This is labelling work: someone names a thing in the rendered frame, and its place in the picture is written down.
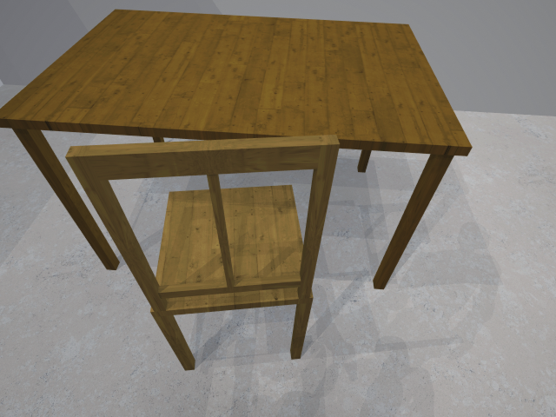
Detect table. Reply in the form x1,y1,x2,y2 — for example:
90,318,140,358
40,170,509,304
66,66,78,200
0,10,472,289

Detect chair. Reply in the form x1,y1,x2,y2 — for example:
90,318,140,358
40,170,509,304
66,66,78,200
65,135,340,371

